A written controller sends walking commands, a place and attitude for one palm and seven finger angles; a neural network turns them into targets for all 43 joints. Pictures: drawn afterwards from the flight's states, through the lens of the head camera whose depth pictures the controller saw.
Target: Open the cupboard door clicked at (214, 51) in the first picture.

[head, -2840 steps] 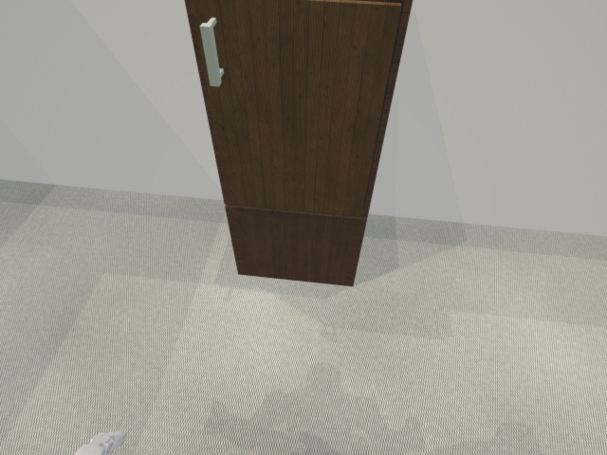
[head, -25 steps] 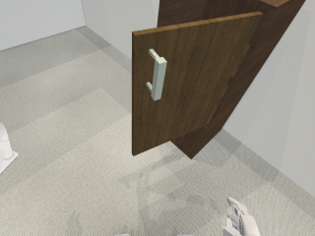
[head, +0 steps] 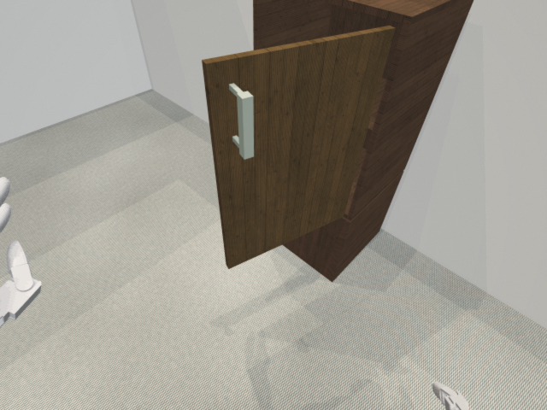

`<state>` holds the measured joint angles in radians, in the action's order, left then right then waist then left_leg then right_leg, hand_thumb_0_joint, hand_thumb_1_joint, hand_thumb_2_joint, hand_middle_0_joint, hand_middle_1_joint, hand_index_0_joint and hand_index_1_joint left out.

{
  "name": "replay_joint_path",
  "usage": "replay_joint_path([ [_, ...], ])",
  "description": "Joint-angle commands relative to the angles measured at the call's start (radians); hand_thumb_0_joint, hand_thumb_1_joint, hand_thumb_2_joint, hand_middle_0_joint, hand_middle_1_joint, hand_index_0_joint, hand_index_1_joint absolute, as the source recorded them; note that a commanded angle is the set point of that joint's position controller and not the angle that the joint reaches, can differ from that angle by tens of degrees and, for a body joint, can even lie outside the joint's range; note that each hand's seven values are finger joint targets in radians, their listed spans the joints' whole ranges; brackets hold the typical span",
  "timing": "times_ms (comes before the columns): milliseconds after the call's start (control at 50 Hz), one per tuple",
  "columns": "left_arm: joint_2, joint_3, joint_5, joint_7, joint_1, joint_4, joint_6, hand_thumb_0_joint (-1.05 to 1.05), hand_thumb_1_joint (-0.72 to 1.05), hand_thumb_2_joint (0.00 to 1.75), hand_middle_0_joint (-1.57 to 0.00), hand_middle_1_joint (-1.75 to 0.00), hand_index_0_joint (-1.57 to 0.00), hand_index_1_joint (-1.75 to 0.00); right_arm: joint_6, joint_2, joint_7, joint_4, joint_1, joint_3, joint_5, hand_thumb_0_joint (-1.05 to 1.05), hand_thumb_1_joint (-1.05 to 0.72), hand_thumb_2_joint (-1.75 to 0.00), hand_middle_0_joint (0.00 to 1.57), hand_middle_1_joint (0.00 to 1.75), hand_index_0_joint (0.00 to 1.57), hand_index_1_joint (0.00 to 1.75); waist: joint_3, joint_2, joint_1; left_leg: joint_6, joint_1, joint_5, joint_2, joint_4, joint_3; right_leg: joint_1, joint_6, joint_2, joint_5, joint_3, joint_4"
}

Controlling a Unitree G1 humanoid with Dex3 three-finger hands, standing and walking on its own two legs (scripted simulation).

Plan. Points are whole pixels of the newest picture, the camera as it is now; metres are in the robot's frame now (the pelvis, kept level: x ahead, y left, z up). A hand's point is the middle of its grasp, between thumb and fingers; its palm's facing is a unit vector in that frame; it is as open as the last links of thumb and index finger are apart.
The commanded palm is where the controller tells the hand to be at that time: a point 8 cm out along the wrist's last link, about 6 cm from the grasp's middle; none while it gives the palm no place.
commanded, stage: stop stepping back and stand still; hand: left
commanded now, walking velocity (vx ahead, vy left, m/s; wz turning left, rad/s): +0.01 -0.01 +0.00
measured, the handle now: (240, 121) +0.56 +0.10 +0.15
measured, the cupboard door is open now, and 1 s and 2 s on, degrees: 74 74 74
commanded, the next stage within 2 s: let the arm hang, fingers relaxed in 0.62 s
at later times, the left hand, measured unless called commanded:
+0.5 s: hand out of the picture +0.14 +0.28 +0.15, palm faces +0.42 -0.80 -0.43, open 7.4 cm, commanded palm +0.08 +0.31 +0.19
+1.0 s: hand out of the picture +0.01 +0.21 -0.16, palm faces -0.02 -0.97 -0.22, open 7.4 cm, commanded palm none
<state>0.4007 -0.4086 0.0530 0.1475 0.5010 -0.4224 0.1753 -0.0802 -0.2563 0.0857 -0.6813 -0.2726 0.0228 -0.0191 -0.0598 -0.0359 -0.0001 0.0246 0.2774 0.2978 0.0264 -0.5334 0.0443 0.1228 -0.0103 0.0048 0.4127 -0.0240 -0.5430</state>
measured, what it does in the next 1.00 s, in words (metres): shifts its weight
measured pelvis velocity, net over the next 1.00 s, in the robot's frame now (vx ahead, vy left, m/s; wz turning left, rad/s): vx -0.07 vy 0.01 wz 0.04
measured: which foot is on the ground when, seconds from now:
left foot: down 0.00-1.00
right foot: down 0.00-1.00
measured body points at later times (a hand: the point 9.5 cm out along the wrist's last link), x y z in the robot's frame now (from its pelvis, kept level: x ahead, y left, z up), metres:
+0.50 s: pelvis -0.06 +0.01 +0.01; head -0.06 +0.01 +0.46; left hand +0.11 +0.32 +0.18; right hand +0.10 -0.22 -0.08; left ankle +0.00 +0.11 -0.73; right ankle -0.10 -0.10 -0.73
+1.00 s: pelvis -0.07 +0.01 +0.00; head -0.06 +0.02 +0.45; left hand +0.01 +0.26 -0.14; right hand +0.03 -0.26 -0.13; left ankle +0.00 +0.11 -0.73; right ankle -0.10 -0.10 -0.73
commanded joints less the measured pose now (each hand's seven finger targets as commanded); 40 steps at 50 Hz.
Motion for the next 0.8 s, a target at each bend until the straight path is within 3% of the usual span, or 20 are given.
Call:
replay_joint_path([
  [0,0.199,-0.083,-0.016,0.011,-0.052,-0.261,0.067,0.0,0.9,0.9,-0.2,-0.3,-0.2,-0.3,-0.065,-0.087,0.001,0.203,0.13,0.008,0.001,0.0,-0.9,-0.9,0.2,0.3,0.2,0.3,-0.056,0.113,0.004,0.076,-0.151,-0.641,-0.141,0.03,-0.17,0.074,0.041,0.033,-0.495,0.024,0.001],
  [20,0.2,-0.089,-0.013,0.003,-0.034,-0.282,0.073,0.0,0.9,0.9,-0.2,-0.3,-0.2,-0.3,-0.068,-0.089,-0.004,0.207,0.149,0.008,0.004,0.0,-0.9,-0.9,0.2,0.3,0.2,0.3,-0.031,0.136,0.0,0.059,-0.054,-0.445,-0.15,0.13,-0.205,0.034,0.034,0.011,-0.251,0.008,0.014],
  [40,0.197,-0.094,-0.011,0.003,-0.026,-0.311,0.078,0.0,0.9,0.9,-0.2,-0.3,-0.2,-0.3,-0.072,-0.101,-0.009,0.215,0.161,0.015,0.003,0.0,-0.9,-0.9,0.2,0.3,0.2,0.3,0.023,0.155,-0.006,0.064,0.019,-0.297,-0.159,0.158,-0.22,0.024,0.028,0.004,-0.171,0.021,0.056],
  [60,0.21,-0.115,-0.013,0.007,0.002,-0.32,0.081,0.0,0.9,0.9,-0.2,-0.3,-0.2,-0.3,-0.076,-0.102,-0.012,0.218,0.163,0.014,0.006,0.0,-0.9,-0.9,0.2,0.3,0.2,0.3,0.051,0.138,-0.009,0.056,0.059,-0.219,-0.143,0.153,-0.206,0.015,0.017,0.011,-0.18,0.036,0.107],
  [80,0.254,-0.162,-0.011,0.012,0.039,-0.35,0.09,0.0,0.9,0.9,-0.2,-0.3,-0.2,-0.3,-0.078,-0.098,-0.013,0.222,0.157,0.017,0.01,0.0,-0.9,-0.9,0.2,0.3,0.2,0.3,0.02,0.127,-0.011,0.043,0.05,-0.222,-0.119,0.127,-0.176,-0.006,0.004,0.038,-0.242,0.06,0.137],
  [120,0.236,-0.167,-0.001,0.013,0.09,-0.349,0.106,0.0,0.9,0.9,-0.2,-0.3,-0.2,-0.3,-0.076,-0.075,-0.021,0.223,0.141,0.014,0.01,0.0,-0.9,-0.9,0.2,0.3,0.2,0.3,-0.04,0.063,0.001,0.014,-0.002,-0.314,-0.08,0.022,-0.105,-0.014,-0.025,0.104,-0.409,0.135,0.17],
  [160,0.224,-0.171,0.007,0.014,0.11,-0.319,0.11,0.0,0.9,0.9,-0.2,-0.3,-0.2,-0.3,-0.068,-0.069,-0.025,0.216,0.129,0.017,0.008,0.0,-0.9,-0.9,0.2,0.3,0.2,0.3,-0.064,0.068,0.01,-0.004,-0.041,-0.298,-0.063,-0.015,-0.08,0.01,-0.043,0.133,-0.47,0.159,0.183],
  [180,0.22,-0.178,0.012,0.014,0.133,-0.278,0.107,0.0,0.9,0.9,-0.2,-0.3,-0.2,-0.3,-0.065,-0.066,-0.022,0.214,0.129,0.017,0.008,0.0,-0.9,-0.9,0.2,0.3,0.2,0.3,-0.057,0.074,0.01,-0.005,-0.059,-0.281,-0.067,-0.006,-0.08,0.033,-0.037,0.128,-0.462,0.157,0.191],
  [240,0.192,-0.15,0.011,0.01,0.085,-0.215,0.099,0.0,0.9,0.9,-0.2,-0.3,-0.2,-0.3,-0.057,-0.075,-0.014,0.208,0.127,0.017,0.008,0.0,-0.9,-0.9,0.2,0.3,0.2,0.3,0.003,0.102,0.015,0.001,-0.105,-0.225,-0.092,0.058,-0.109,0.126,-0.013,0.068,-0.268,0.117,0.211],
  [340,0.158,-0.078,-0.003,-0.002,-0.027,-0.153,0.087,0.0,0.9,0.9,-0.2,-0.3,-0.2,-0.3,-0.076,-0.086,0.002,0.203,0.143,0.011,0.01,0.0,-0.9,-0.9,0.2,0.3,0.2,0.3,0.073,0.081,0.013,0.015,-0.091,-0.049,-0.117,0.173,-0.161,0.15,0.011,0.015,-0.105,0.073,0.238],
  [440,0.166,-0.057,-0.026,0.004,-0.078,-0.234,0.088,0.0,0.9,0.9,-0.2,-0.3,-0.2,-0.3,-0.104,-0.084,0.008,0.208,0.164,0.002,0.019,0.0,-0.9,-0.9,0.2,0.3,0.2,0.3,0.055,0.122,-0.002,0.016,-0.063,0.103,-0.117,0.269,-0.182,0.096,0.012,-0.001,-0.054,0.049,0.231],
  [480,0.208,-0.097,-0.029,0.01,-0.061,-0.272,0.089,0.0,0.9,0.9,-0.2,-0.3,-0.2,-0.3,-0.112,-0.082,0.008,0.21,0.164,0.003,0.024,0.0,-0.9,-0.9,0.2,0.3,0.2,0.3,0.02,0.122,-0.01,0.012,-0.064,0.089,-0.107,0.272,-0.173,0.058,0.009,0.0,-0.07,0.046,0.232],
  [560,0.192,-0.11,-0.022,0.013,0.004,-0.268,0.092,0.0,0.9,0.9,-0.2,-0.3,-0.2,-0.3,-0.111,-0.067,0.002,0.21,0.159,0.001,0.027,0.0,-0.9,-0.9,0.2,0.3,0.2,0.3,0.009,0.125,-0.009,-0.002,-0.094,-0.035,-0.084,0.206,-0.135,0.066,-0.004,0.02,-0.111,0.068,0.266],
  [580,0.213,-0.134,-0.019,0.015,0.022,-0.263,0.092,0.0,0.9,0.9,-0.2,-0.3,-0.2,-0.3,-0.11,-0.069,0.001,0.208,0.161,0.005,0.029,0.0,-0.9,-0.9,0.2,0.3,0.2,0.3,0.0,0.124,-0.01,-0.006,-0.106,-0.059,-0.08,0.19,-0.129,0.07,-0.007,0.029,-0.115,0.074,0.275],
  [680,0.176,-0.111,-0.006,0.007,0.041,-0.21,0.089,0.0,0.9,0.9,-0.2,-0.3,-0.2,-0.3,-0.101,-0.073,0.0,0.199,0.154,0.009,0.022,0.0,-0.9,-0.9,0.2,0.3,0.2,0.3,0.002,0.11,-0.001,-0.01,-0.14,-0.192,-0.09,0.153,-0.122,0.086,-0.001,0.03,-0.214,0.067,0.265],
  [700,0.012,0.282,-0.094,-0.129,-0.053,0.581,-0.078,0.0,0.9,0.9,-0.2,-0.3,-0.2,-0.3,-0.114,-0.252,-0.088,-0.071,0.182,0.051,0.012,0.0,-0.9,-0.9,0.2,0.3,0.2,0.3,0.045,0.126,0.036,0.022,0.002,-0.499,-0.133,-0.025,-0.175,0.162,-0.028,0.104,-0.406,0.0,0.078],
  [720,0.021,0.265,-0.084,-0.143,-0.064,0.598,-0.147,0.0,0.9,0.9,-0.2,-0.3,-0.2,-0.3,-0.048,-0.206,-0.087,-0.067,0.105,0.063,0.002,0.0,-0.9,-0.9,0.2,0.3,0.2,0.3,-0.023,0.099,0.024,0.014,-0.065,-0.525,-0.14,-0.018,-0.156,0.162,-0.022,0.094,-0.324,0.029,0.077],
  [760,0.003,0.28,-0.082,-0.149,-0.084,0.631,-0.166,0.0,0.9,0.9,-0.2,-0.3,-0.2,-0.3,-0.019,-0.207,-0.082,-0.057,0.124,0.05,0.015,0.0,-0.9,-0.9,0.2,0.3,0.2,0.3,-0.017,0.094,0.011,0.053,0.013,-0.347,-0.182,0.035,-0.23,0.187,-0.015,0.061,-0.094,0.015,0.03],
  [780,0.02,0.288,-0.088,-0.149,-0.109,0.683,-0.165,0.0,0.9,0.9,-0.2,-0.3,-0.2,-0.3,-0.005,-0.203,-0.08,-0.053,0.131,0.04,0.022,0.0,-0.9,-0.9,0.2,0.3,0.2,0.3,-0.011,0.011,0.003,0.067,0.048,-0.317,-0.175,0.062,-0.264,0.143,-0.02,0.044,-0.094,0.026,0.021],
])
